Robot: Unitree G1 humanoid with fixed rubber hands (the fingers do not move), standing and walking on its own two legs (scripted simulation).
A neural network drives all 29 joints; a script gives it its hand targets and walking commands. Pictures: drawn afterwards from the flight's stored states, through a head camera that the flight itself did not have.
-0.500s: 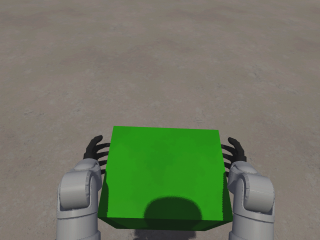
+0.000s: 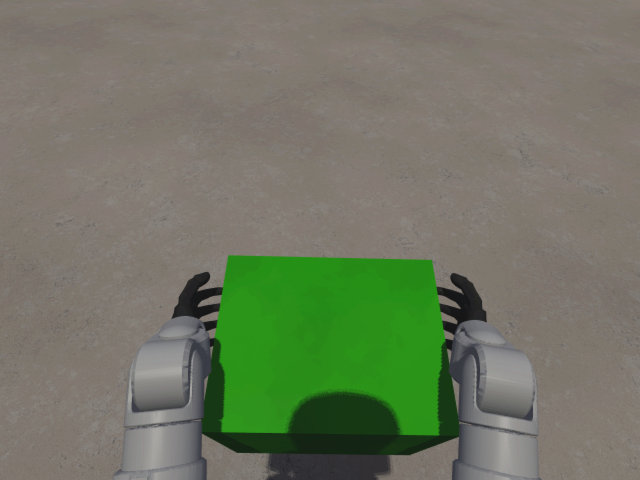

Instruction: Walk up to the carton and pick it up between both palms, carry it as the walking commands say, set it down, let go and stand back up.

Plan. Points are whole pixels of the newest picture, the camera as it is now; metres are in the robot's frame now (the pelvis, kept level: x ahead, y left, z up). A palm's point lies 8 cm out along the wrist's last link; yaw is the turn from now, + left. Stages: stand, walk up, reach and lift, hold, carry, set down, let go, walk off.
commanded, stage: carry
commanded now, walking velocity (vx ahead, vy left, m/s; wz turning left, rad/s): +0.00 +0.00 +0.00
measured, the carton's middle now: (326, 364) +0.28 +0.00 -0.02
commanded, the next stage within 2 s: hold in 1.48 s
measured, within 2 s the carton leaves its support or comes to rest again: neither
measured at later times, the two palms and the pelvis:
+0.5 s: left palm (189, 329) +0.28 +0.17 +0.06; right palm (459, 336) +0.28 -0.16 +0.06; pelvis +0.01 +0.01 +0.00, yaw -1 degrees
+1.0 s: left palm (187, 333) +0.28 +0.18 +0.05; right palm (455, 343) +0.28 -0.16 +0.06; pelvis +0.01 +0.02 +0.00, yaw -1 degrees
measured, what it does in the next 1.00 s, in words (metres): stands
